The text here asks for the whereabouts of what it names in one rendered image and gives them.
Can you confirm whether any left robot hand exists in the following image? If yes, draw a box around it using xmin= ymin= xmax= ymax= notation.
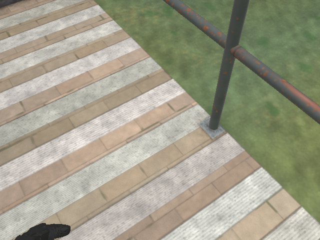
xmin=15 ymin=223 xmax=71 ymax=240

